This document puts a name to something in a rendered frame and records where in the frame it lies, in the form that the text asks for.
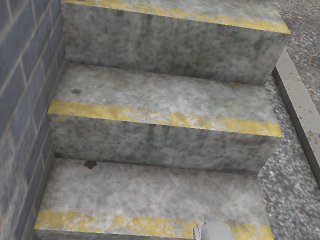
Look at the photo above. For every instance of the right robot thigh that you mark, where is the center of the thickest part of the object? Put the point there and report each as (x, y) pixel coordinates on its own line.
(212, 230)

